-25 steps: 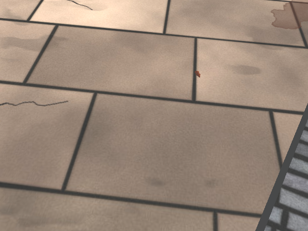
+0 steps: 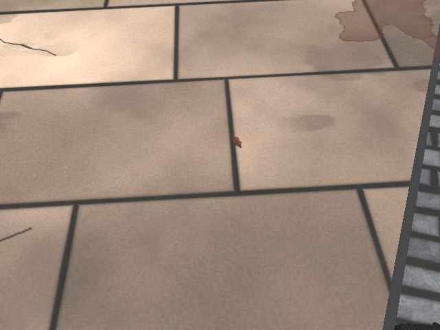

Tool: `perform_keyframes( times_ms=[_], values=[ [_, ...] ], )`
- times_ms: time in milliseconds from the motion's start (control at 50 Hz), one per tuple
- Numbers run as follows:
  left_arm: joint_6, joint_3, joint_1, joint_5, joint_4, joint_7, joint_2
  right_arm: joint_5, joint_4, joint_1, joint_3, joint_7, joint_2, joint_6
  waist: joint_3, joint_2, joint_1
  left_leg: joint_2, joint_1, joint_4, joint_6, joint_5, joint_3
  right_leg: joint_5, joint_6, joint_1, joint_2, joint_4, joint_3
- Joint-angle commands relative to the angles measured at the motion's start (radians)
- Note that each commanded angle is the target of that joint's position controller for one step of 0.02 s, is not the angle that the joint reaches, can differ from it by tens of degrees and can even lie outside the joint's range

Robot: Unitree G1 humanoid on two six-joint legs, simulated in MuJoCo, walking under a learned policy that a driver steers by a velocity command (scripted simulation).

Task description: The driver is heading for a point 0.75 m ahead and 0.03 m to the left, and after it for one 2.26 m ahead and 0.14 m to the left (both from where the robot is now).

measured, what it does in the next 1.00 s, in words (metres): walks ahead: left foot, then right foot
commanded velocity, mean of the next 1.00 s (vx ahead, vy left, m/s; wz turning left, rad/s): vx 0.50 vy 0.00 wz -0.05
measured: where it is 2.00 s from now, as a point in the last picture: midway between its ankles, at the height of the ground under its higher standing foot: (225, 149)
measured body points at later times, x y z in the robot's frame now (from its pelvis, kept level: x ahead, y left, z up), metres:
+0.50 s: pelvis +0.27 +0.04 +0.00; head +0.30 +0.04 +0.45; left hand +0.51 +0.24 -0.09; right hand +0.24 -0.24 -0.12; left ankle +0.25 +0.15 -0.75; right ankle +0.39 -0.15 -0.70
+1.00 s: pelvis +0.53 -0.06 +0.00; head +0.55 -0.06 +0.45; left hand +0.57 +0.23 -0.12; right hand +0.68 -0.33 -0.10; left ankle +0.68 +0.10 -0.68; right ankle +0.46 -0.15 -0.75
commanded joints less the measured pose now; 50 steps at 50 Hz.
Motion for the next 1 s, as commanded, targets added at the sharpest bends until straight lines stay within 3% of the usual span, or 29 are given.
perform_keyframes(
  times_ms=[20, 100, 140, 160, 180, 200, 220, 240, 260, 280, 300, 340, 440, 540, 600, 640, 660, 680, 700, 720, 740, 760, 780, 800, 860, 940, 1000],
  values=[
    [-0.005, 0.052, -0.001, -0.007, -0.058, 0.017, 0.183, 0.009, -0.073, -0.084, -0.011, 0.004, -0.054, -0.014, -0.039, -0.093, 0.012, -0.076, 0.179, -0.175, -0.018, 0.209, 0.056, 0.169, -0.137, -0.127, -0.192, -0.101, 0.153],
    [0.008, 0.052, 0.037, -0.014, -0.041, 0.022, 0.171, 0.024, -0.087, -0.118, -0.031, 0.014, -0.098, -0.027, -0.046, -0.117, 0.008, -0.086, 0.212, -0.282, 0.012, 0.160, 0.004, 0.076, -0.106, -0.012, -0.235, -0.004, 0.272],
    [0.013, 0.052, 0.018, -0.007, -0.044, 0.022, 0.163, 0.026, -0.071, -0.054, -0.044, 0.015, -0.118, -0.035, -0.056, -0.143, -0.034, -0.080, 0.281, -0.311, 0.050, 0.098, 0.017, 0.098, -0.085, 0.022, -0.250, 0.065, 0.304],
    [0.013, 0.043, 0.019, -0.001, -0.045, 0.020, 0.134, 0.019, -0.049, 0.024, -0.055, 0.012, -0.133, -0.039, -0.094, -0.140, -0.070, -0.073, 0.396, -0.342, 0.080, 0.096, 0.034, 0.150, -0.062, 0.015, -0.218, 0.141, 0.280],
    [0.009, 0.021, 0.025, 0.008, -0.053, 0.015, 0.079, 0.000, -0.037, 0.141, -0.067, 0.006, -0.169, -0.044, -0.203, -0.084, -0.123, 0.039, 0.600, -0.324, 0.140, 0.060, -0.061, 0.113, -0.031, -0.047, -0.169, 0.348, 0.218],
    [-0.001, 0.001, 0.153, -0.009, -0.066, 0.015, 0.019, -0.016, -0.006, 0.261, -0.092, 0.004, -0.257, -0.034, -0.345, 0.165, -0.104, 0.244, 0.945, -0.364, 0.300, -0.123, -0.449, -0.143, 0.045, -0.354, -0.027, 0.682, 0.075],
    [-0.008, 0.002, 0.175, -0.018, -0.059, 0.016, 0.068, 0.014, 0.022, 0.306, -0.089, 0.017, -0.217, -0.025, -0.335, 0.274, -0.114, 0.321, 0.972, -0.471, 0.350, -0.365, -0.719, -0.400, 0.063, -0.533, -0.047, 0.858, 0.064],
    [-0.008, 0.021, 0.090, -0.021, -0.058, 0.014, 0.144, 0.026, 0.013, 0.258, -0.069, 0.017, -0.146, -0.022, -0.193, 0.149, -0.132, 0.285, 0.862, -0.494, 0.312, -0.450, -0.623, -0.327, 0.062, -0.598, -0.092, 0.928, 0.087],
    [-0.007, 0.023, 0.005, -0.011, -0.074, 0.014, 0.152, 0.019, 0.005, 0.206, -0.059, 0.016, -0.120, -0.015, -0.109, 0.074, -0.127, 0.242, 0.750, -0.499, 0.281, -0.364, -0.483, -0.256, 0.063, -0.595, -0.126, 0.927, 0.048],
    [-0.011, 0.022, -0.049, 0.002, -0.091, 0.013, 0.141, 0.012, 0.010, 0.170, -0.051, 0.016, -0.102, -0.011, -0.046, 0.048, -0.114, 0.202, 0.650, -0.521, 0.276, -0.248, -0.387, -0.205, 0.063, -0.586, -0.150, 0.875, 0.031],
    [-0.012, 0.024, -0.063, 0.007, -0.094, 0.009, 0.126, 0.005, 0.013, 0.151, -0.042, 0.015, -0.082, -0.011, -0.022, 0.054, -0.091, 0.168, 0.584, -0.545, 0.268, -0.157, -0.315, -0.164, 0.061, -0.550, -0.181, 0.823, 0.023],
    [-0.011, 0.016, -0.041, 0.003, -0.088, 0.001, 0.091, 0.010, 0.025, 0.141, -0.039, 0.015, -0.074, -0.015, -0.027, 0.095, -0.064, 0.137, 0.523, -0.578, 0.276, -0.041, -0.235, -0.138, 0.069, -0.487, -0.203, 0.746, -0.009],
    [-0.021, -0.011, -0.169, 0.014, -0.120, -0.009, 0.037, 0.027, 0.065, 0.176, -0.055, 0.009, -0.140, -0.011, -0.017, 0.055, -0.092, 0.121, 0.502, -0.627, 0.286, 0.124, -0.088, 0.060, 0.091, -0.456, -0.216, 0.448, -0.062],
    [-0.032, -0.012, -0.307, -0.001, -0.152, -0.025, 0.046, 0.042, 0.117, 0.259, -0.056, 0.008, -0.163, 0.007, 0.005, 0.055, -0.137, 0.128, 0.536, -0.611, 0.256, 0.136, -0.032, 0.202, 0.087, -0.371, -0.177, 0.247, -0.092],
    [-0.041, -0.003, -0.334, -0.001, -0.172, -0.034, 0.069, 0.048, 0.143, 0.285, -0.059, 0.004, -0.173, 0.025, 0.018, 0.058, -0.118, 0.162, 0.596, -0.557, 0.234, 0.185, -0.066, 0.129, 0.056, -0.331, -0.162, 0.177, -0.086],
    [-0.047, 0.022, -0.202, 0.006, -0.136, -0.029, 0.113, 0.049, 0.144, 0.264, -0.059, -0.001, -0.182, 0.035, -0.051, 0.051, -0.030, 0.126, 0.577, -0.409, 0.200, 0.372, -0.041, 0.114, 0.022, -0.112, -0.128, 0.110, -0.115],
    [-0.046, 0.046, -0.056, 0.015, -0.100, -0.018, 0.164, 0.039, 0.135, 0.260, -0.046, -0.001, -0.151, 0.033, -0.155, 0.030, 0.039, 0.071, 0.485, -0.222, 0.168, 0.365, -0.002, 0.131, -0.010, 0.124, -0.172, 0.127, -0.082],
    [-0.039, 0.067, 0.104, 0.035, -0.083, -0.004, 0.247, 0.014, 0.098, 0.271, -0.018, -0.002, -0.065, 0.025, -0.317, -0.125, 0.085, -0.028, 0.219, 0.123, 0.110, 0.050, 0.062, 0.097, -0.087, 0.451, -0.409, 0.141, 0.191],
    [-0.029, 0.068, 0.128, 0.031, -0.070, -0.009, 0.263, 0.034, 0.097, 0.371, -0.003, -0.003, -0.021, 0.009, -0.413, -0.341, 0.047, -0.119, -0.019, 0.363, 0.083, -0.462, 0.025, -0.099, -0.191, 0.572, -0.556, 0.017, 0.551],
    [-0.028, 0.044, 0.097, 0.018, -0.068, -0.010, 0.172, 0.056, 0.105, 0.311, -0.032, -0.002, -0.129, 0.006, -0.292, -0.214, 0.065, -0.064, -0.107, 0.465, 0.081, -0.421, -0.035, -0.217, -0.159, 0.478, -0.515, -0.020, 0.502],
    [-0.031, 0.032, 0.038, 0.011, -0.067, -0.010, 0.137, 0.062, 0.086, 0.243, -0.041, 0.000, -0.147, 0.005, -0.172, -0.180, 0.049, -0.026, -0.134, 0.461, 0.086, -0.329, -0.016, -0.186, -0.126, 0.357, -0.480, -0.045, 0.353],
    [-0.034, 0.024, -0.027, 0.017, -0.067, -0.012, 0.115, 0.053, 0.086, 0.212, -0.042, -0.004, -0.132, 0.009, -0.119, -0.130, 0.017, 0.007, -0.099, 0.429, 0.082, -0.252, -0.001, -0.114, -0.107, 0.248, -0.438, -0.077, 0.262],
    [-0.041, 0.016, -0.071, 0.023, -0.064, -0.017, 0.079, 0.043, 0.089, 0.198, -0.047, -0.006, -0.119, 0.021, -0.063, -0.118, -0.007, 0.028, -0.065, 0.391, 0.081, -0.196, -0.004, -0.028, -0.088, 0.161, -0.394, -0.116, 0.173],
    [-0.049, 0.018, -0.096, 0.030, -0.057, -0.017, 0.080, 0.046, 0.091, 0.228, -0.045, -0.004, -0.094, 0.033, -0.060, -0.161, -0.040, 0.045, -0.010, 0.380, 0.074, -0.154, -0.007, 0.030, -0.095, 0.102, -0.391, -0.146, 0.119],
    [-0.071, 0.027, -0.119, 0.031, -0.027, -0.014, 0.081, 0.046, 0.085, 0.212, -0.043, -0.004, -0.054, 0.059, -0.026, -0.111, -0.064, 0.053, -0.008, 0.343, 0.056, -0.083, -0.010, 0.176, -0.108, 0.042, -0.382, -0.199, -0.008],
    [-0.068, 0.039, -0.102, 0.031, 0.011, 0.000, 0.113, 0.039, 0.047, 0.118, -0.037, 0.010, -0.035, 0.058, 0.006, -0.076, -0.047, 0.046, -0.041, 0.129, 0.052, 0.106, 0.002, 0.265, -0.097, 0.070, -0.365, -0.219, -0.147],
    [-0.058, 0.047, -0.068, 0.023, 0.035, 0.010, 0.142, 0.037, 0.008, 0.009, -0.026, 0.031, -0.019, 0.053, 0.039, -0.056, -0.005, 0.033, -0.017, -0.022, 0.068, 0.193, 0.063, 0.270, -0.084, 0.097, -0.371, -0.230, -0.219]
  ],
)
Velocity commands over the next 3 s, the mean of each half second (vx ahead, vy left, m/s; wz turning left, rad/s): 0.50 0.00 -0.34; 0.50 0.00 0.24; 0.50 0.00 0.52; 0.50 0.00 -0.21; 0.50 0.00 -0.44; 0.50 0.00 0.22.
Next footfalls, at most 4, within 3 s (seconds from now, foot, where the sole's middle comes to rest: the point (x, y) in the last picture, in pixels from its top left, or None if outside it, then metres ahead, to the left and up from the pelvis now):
0.18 left None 0.29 0.14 -0.78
0.66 right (298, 317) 0.50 -0.16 -0.78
1.20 left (222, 227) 0.80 0.08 -0.78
1.70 right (257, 153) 1.13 -0.04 -0.78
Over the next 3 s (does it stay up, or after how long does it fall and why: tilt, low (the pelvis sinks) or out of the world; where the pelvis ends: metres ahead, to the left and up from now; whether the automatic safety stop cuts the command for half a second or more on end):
stays up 1.63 0.00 0.00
